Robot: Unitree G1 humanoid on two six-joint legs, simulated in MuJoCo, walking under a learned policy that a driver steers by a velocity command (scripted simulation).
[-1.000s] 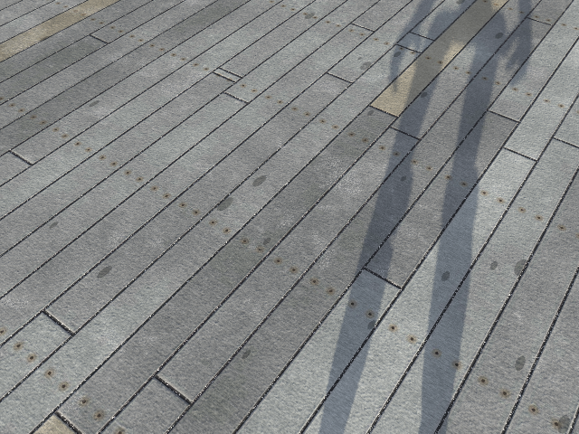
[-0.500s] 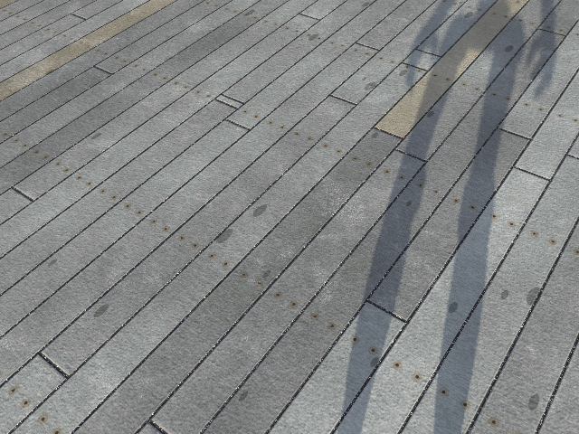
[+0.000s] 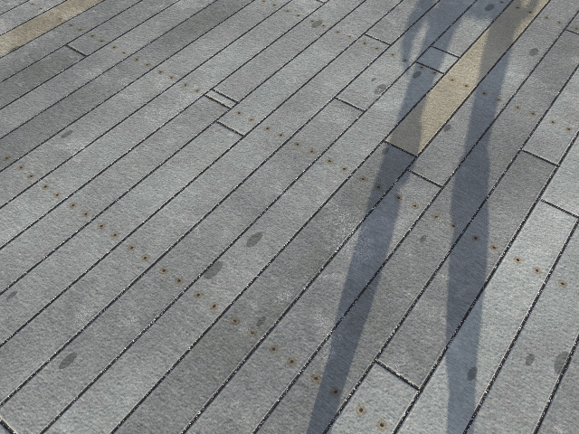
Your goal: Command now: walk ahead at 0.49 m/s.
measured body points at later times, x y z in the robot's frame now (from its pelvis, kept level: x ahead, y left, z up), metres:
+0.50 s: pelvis +0.29 -0.06 +0.00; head +0.33 -0.07 +0.45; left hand +0.48 +0.19 -0.10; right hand +0.27 -0.33 -0.15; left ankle +0.11 +0.08 -0.67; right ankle +0.40 -0.15 -0.73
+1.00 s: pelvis +0.58 -0.02 -0.01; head +0.61 -0.01 +0.44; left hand +0.53 +0.25 -0.15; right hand +0.81 -0.23 -0.11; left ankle +0.70 +0.08 -0.73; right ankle +0.40 -0.15 -0.72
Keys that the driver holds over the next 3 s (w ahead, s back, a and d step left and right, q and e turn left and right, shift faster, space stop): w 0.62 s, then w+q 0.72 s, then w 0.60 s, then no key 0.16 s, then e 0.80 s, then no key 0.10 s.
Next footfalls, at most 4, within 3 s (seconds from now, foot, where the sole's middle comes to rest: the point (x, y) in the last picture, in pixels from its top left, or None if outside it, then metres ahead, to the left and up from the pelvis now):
0.44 right None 0.44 -0.15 -0.76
1.00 left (269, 318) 0.73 0.09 -0.76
1.50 right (309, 215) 1.07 -0.01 -0.76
2.00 left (194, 176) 1.21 0.34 -0.76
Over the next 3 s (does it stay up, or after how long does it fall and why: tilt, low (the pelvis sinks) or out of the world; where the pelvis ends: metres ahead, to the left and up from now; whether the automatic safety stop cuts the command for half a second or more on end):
stays up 1.26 0.24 0.01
